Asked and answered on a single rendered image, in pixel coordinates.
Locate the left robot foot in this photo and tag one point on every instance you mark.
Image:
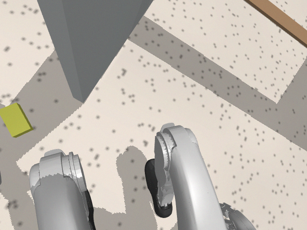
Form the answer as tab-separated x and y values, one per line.
91	210

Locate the right robot foot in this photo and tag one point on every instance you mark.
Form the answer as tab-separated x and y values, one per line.
152	182

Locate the small box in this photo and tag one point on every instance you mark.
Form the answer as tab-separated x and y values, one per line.
15	120

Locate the right robot hand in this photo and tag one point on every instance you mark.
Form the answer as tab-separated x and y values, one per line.
237	220

